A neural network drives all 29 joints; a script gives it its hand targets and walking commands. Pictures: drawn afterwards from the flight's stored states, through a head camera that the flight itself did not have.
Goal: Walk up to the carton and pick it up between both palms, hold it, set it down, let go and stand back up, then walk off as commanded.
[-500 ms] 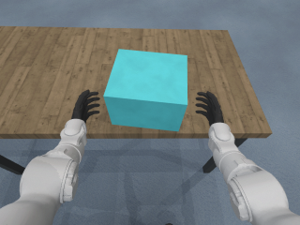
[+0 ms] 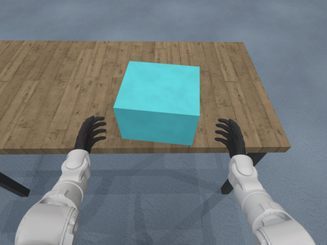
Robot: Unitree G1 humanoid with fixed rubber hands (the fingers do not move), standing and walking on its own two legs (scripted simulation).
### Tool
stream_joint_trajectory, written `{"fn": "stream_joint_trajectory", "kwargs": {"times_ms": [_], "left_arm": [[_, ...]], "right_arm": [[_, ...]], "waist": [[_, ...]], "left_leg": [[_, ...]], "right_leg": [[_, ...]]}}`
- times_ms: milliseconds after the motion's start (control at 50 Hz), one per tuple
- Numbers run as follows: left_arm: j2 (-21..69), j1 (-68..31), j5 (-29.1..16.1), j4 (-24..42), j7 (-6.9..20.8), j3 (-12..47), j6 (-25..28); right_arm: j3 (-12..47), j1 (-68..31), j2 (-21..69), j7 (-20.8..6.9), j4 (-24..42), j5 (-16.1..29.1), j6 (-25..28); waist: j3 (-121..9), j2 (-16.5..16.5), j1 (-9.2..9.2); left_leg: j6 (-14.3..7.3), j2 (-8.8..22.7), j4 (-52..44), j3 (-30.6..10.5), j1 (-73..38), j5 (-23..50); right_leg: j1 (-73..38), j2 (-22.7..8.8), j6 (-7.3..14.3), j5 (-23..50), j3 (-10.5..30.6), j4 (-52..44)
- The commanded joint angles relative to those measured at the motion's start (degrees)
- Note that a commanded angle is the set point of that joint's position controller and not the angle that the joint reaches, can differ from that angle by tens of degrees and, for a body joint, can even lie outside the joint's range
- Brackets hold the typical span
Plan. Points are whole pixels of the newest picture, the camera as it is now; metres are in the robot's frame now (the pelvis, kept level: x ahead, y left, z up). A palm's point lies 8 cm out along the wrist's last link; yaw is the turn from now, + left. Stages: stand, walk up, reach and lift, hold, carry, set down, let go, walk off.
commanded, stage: set down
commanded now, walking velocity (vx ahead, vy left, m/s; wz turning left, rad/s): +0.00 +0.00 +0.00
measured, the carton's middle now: (160, 103) +0.57 +0.02 -0.04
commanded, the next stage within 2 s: none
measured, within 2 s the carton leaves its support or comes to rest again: neither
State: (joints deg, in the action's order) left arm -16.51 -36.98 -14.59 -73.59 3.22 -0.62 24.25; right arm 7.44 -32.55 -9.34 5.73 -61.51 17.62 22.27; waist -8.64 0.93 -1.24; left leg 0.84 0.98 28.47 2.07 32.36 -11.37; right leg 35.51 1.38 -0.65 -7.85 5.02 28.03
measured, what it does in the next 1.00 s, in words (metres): stands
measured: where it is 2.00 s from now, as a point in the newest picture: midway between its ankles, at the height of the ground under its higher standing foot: outside the picture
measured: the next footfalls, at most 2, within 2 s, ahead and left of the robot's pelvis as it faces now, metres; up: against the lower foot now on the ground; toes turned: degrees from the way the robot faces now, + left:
none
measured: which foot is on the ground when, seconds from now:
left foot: down 0.00-1.00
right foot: down 0.00-1.00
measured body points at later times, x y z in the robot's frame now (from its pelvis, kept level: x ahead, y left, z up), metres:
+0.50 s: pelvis +0.01 +0.01 +0.01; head +0.01 +0.02 +0.46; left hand +0.30 +0.25 +0.01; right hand +0.29 -0.19 +0.01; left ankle +0.01 +0.13 -0.73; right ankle +0.05 -0.12 -0.73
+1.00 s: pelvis +0.00 +0.01 +0.01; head -0.03 +0.02 +0.46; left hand +0.25 +0.25 +0.00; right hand +0.23 -0.20 +0.01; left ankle +0.01 +0.13 -0.73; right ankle +0.05 -0.12 -0.73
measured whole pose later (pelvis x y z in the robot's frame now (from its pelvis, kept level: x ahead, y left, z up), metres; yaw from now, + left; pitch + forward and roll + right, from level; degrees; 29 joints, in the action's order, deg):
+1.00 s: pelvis +0.00 +0.01 +0.01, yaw +0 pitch -4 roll +0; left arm -16.5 4.0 -12.8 -25.4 -1.4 -0.4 3.1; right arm 0.9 8.6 -10.4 1.4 -21.3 14.5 6.4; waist 0.1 0.9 -0.9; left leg 0.0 1.0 27.9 2.1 9.2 -14.6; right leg 11.3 1.4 -0.5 -10.0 5.0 25.4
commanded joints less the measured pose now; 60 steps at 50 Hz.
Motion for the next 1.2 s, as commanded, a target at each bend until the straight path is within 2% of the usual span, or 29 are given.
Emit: {"fn": "stream_joint_trajectory", "kwargs": {"times_ms": [0,20,40,80,100,160,180,200,220,280,340,360,380,400,440,480,600,680,700,720,780,860,920,960,1060,1080,1100,1160,1180], "left_arm": [[-11.44,-6.59,1.63,16.29,0.35,-4.30,0.98],[-9.84,-1.19,1.71,18.88,0.47,-4.39,-0.09],[-10.30,2.61,3.46,20.42,0.60,-5.72,-0.57],[-9.24,-1.12,1.12,19.02,0.20,-2.53,-1.76],[-7.61,6.98,1.95,27.61,0.16,-3.46,-1.36],[-9.39,10.66,1.10,28.27,0.67,-4.82,-2.10],[-10.14,0.97,0.07,25.51,0.63,-2.91,-2.30],[-9.88,4.34,0.06,26.59,-0.05,-3.47,-2.10],[-7.87,6.18,-0.04,29.52,-0.30,-1.36,-2.29],[-6.76,23.53,2.07,36.67,0.65,-4.16,-4.77],[-5.85,20.73,2.00,40.90,-0.25,-3.37,-6.22],[-8.08,6.19,-0.01,36.40,-0.67,-0.90,-6.65],[-5.98,19.32,0.36,39.83,-1.44,-0.73,-7.46],[-6.14,28.76,1.67,45.90,-0.99,-2.80,-6.74],[-5.56,24.84,0.36,46.89,-0.96,-1.18,-8.00],[-6.44,26.74,1.43,45.71,-1.33,-2.38,-9.55],[-5.93,25.93,-0.17,53.03,-3.08,0.71,-12.01],[-5.86,36.38,1.15,57.08,-3.33,-1.01,-13.95],[-4.42,39.94,0.70,59.00,-3.05,0.10,-14.63],[-7.36,32.36,0.24,57.63,-3.19,-0.61,-14.76],[-4.62,33.20,1.28,56.99,-4.18,1.00,-16.48],[-4.87,33.79,1.27,59.02,-4.91,0.13,-17.72],[-5.16,37.54,1.21,64.16,-5.68,-0.74,-18.30],[-3.45,39.32,4.10,55.98,-4.65,-1.98,-20.56],[-2.31,42.10,3.22,63.32,-5.32,-1.09,-20.73],[-0.18,43.75,5.25,53.50,-4.08,-0.73,-23.41],[-3.03,44.03,3.89,62.35,-4.38,-2.52,-22.11],[-1.80,44.84,5.30,61.37,-4.69,-1.66,-22.49],[-2.43,44.37,4.62,65.31,-4.99,-2.09,-21.56]], "right_arm": [[0.13,-8.94,-6.17,1.18,16.06,1.29,2.88],[0.01,-2.88,-6.39,1.45,14.84,0.88,2.38],[1.39,1.07,-5.83,0.72,14.95,1.65,2.38],[-0.99,-2.46,-6.57,0.35,14.02,0.82,0.99],[1.09,3.31,-6.17,-0.37,22.43,1.92,2.00],[-0.23,6.92,-5.13,0.21,23.23,-0.66,1.61],[-2.99,-1.19,-5.44,0.15,21.28,-1.36,0.68],[-2.61,2.68,-4.30,-0.37,23.11,-2.02,0.53],[-3.33,4.33,-5.66,-0.81,21.73,-0.74,0.20],[-1.07,18.50,-5.65,-0.60,28.28,0.02,2.02],[-2.95,13.81,-6.93,-1.46,32.91,-1.05,0.39],[-7.13,0.57,-6.95,-1.75,31.68,-3.16,-1.81],[-8.12,13.45,-7.41,-2.00,33.05,-3.92,-1.78],[-3.59,24.64,-4.57,-2.17,35.41,-1.40,-0.98],[-6.70,21.00,-7.21,-2.30,36.35,-2.79,-2.13],[-5.37,21.65,-7.88,-2.98,37.63,-2.05,-3.52],[-10.08,23.77,-7.86,-3.72,44.68,-4.19,-7.54],[-7.89,33.43,-7.26,-4.39,48.08,-3.93,-8.73],[-8.81,36.54,-8.31,-4.25,49.03,-4.98,-9.33],[-9.66,29.95,-8.01,-4.16,51.69,-4.11,-10.27],[-10.51,31.14,-9.35,-4.55,51.86,-4.31,-11.88],[-11.58,35.00,-9.18,-5.28,51.83,-5.83,-13.84],[-11.96,38.15,-8.27,-5.38,56.72,-6.43,-12.77],[-10.99,40.93,-7.73,-5.82,49.83,-6.41,-14.71],[-11.39,42.15,-9.24,-5.78,57.80,-6.57,-13.54],[-11.33,44.62,-8.30,-5.89,48.88,-9.06,-15.11],[-10.53,44.76,-7.80,-5.11,58.59,-8.22,-13.82],[-11.74,45.37,-7.60,-5.80,53.21,-9.02,-14.15],[-11.74,44.64,-7.66,-5.52,57.76,-9.42,-13.32]], "waist": [[-26.40,-1.69,6.53],[-22.04,-1.07,4.73],[-19.69,-3.10,6.73],[-14.83,-3.25,4.75],[-17.87,-2.72,6.28],[-15.47,-1.13,5.78],[-14.04,-2.62,4.58],[-13.58,-1.61,6.25],[-12.08,-3.38,4.02],[-13.56,-2.27,6.48],[-9.53,-1.84,6.39],[-9.92,-3.40,4.76],[-7.66,-2.31,3.82],[-7.14,-1.37,5.78],[-8.49,-1.08,3.74],[-3.94,-2.03,6.69],[-2.23,-3.72,4.78],[1.05,-2.96,6.28],[1.10,-1.43,4.48],[0.38,-2.08,6.12],[5.02,-6.42,5.24],[4.55,-6.14,5.20],[1.64,-3.43,5.63],[7.64,-4.74,4.64],[2.34,-3.48,6.21],[9.29,-3.98,4.46],[4.07,-2.22,5.87],[5.32,-3.02,5.10],[2.60,-3.28,6.79]], "left_leg": [[1.86,-2.23,-0.59,-1.68,-13.74,14.68],[2.22,-1.77,-2.05,-1.85,-16.43,15.45],[2.22,-2.00,-1.97,-1.43,-19.19,15.30],[2.43,-1.65,-3.61,-1.80,-16.45,9.80],[2.57,-1.33,-3.12,-2.06,-19.11,16.39],[1.77,-1.92,-2.98,-1.31,-18.89,15.05],[2.25,-1.71,-3.84,-1.21,-15.27,8.72],[1.83,-2.07,-4.13,-0.51,-15.81,7.47],[1.99,-1.32,-4.26,-2.00,-17.67,8.07],[2.94,-1.84,-3.85,-1.25,-25.45,19.61],[2.20,-1.33,-6.04,-1.48,-24.09,12.49],[2.13,-0.80,-5.98,-1.19,-17.21,4.21],[2.14,-0.27,-7.37,-1.96,-20.78,6.34],[1.93,-0.68,-6.56,-1.70,-26.02,12.81],[2.51,-0.57,-7.35,-1.89,-24.66,10.86],[2.88,-0.72,-8.30,-1.34,-24.32,9.25],[1.72,1.81,-11.24,-3.80,-19.77,-2.13],[2.29,-0.01,-11.17,-1.33,-24.47,4.00],[2.13,0.95,-11.56,-2.51,-24.39,4.21],[1.72,0.59,-12.04,-1.53,-20.94,-2.26],[1.06,4.00,-16.42,-5.12,-15.03,-15.69],[0.91,2.51,-16.14,-2.88,-14.84,-14.96],[0.93,1.77,-13.61,-2.18,-19.69,-4.07],[1.55,0.95,-13.82,-1.03,-22.10,-2.85],[2.45,0.91,-12.29,-0.87,-25.40,2.30],[2.78,0.05,-12.63,0.13,-25.48,0.90],[1.84,-0.30,-11.99,0.80,-25.23,4.12],[2.88,0.38,-11.96,-0.50,-26.70,5.27],[2.56,0.07,-11.36,0.23,-26.09,7.18]], "right_leg": [[-31.26,0.35,1.07,6.13,-5.45,-1.51],[-32.40,1.02,0.87,7.20,-6.11,-2.30],[-31.93,0.73,1.14,5.18,-5.51,-3.43],[-26.98,0.69,2.04,-0.43,-6.14,-3.75],[-32.46,1.28,2.19,6.14,-5.74,-3.05],[-32.16,0.79,1.60,5.10,-4.85,-3.93],[-29.82,0.18,1.89,-1.49,-5.05,-4.26],[-28.66,0.40,1.87,-3.21,-4.88,-4.29],[-28.09,0.92,2.82,-2.35,-5.29,-4.62],[-35.69,1.38,2.39,8.51,-4.63,-5.93],[-32.48,1.03,3.62,-0.71,-4.77,-7.95],[-28.74,1.02,3.75,-8.61,-4.98,-6.68],[-30.90,1.45,4.52,-4.30,-4.98,-7.04],[-34.75,1.24,3.74,1.90,-4.59,-8.37],[-32.92,1.89,4.31,-0.80,-5.45,-8.57],[-32.71,1.34,4.59,-3.37,-4.91,-9.43],[-33.01,1.65,4.82,-6.61,-4.84,-8.50],[-32.86,0.69,5.15,-3.89,-4.10,-10.87],[-33.49,1.19,5.08,-3.47,-4.29,-10.02],[-32.70,0.79,4.59,-8.36,-3.82,-9.88],[-36.64,2.05,3.43,-8.04,-4.37,-6.63],[-37.63,1.03,4.01,-10.02,-3.71,-7.21],[-36.28,0.65,4.37,-4.85,-3.65,-7.60],[-33.67,0.60,5.05,-7.79,-3.47,-9.48],[-34.34,1.23,4.93,-4.89,-3.90,-10.41],[-31.67,0.90,5.59,-7.71,-3.71,-11.63],[-34.25,0.81,4.87,-3.71,-3.62,-11.06],[-33.52,1.08,4.97,-4.80,-4.09,-10.93],[-35.64,1.57,4.60,-2.80,-4.35,-10.50]]}}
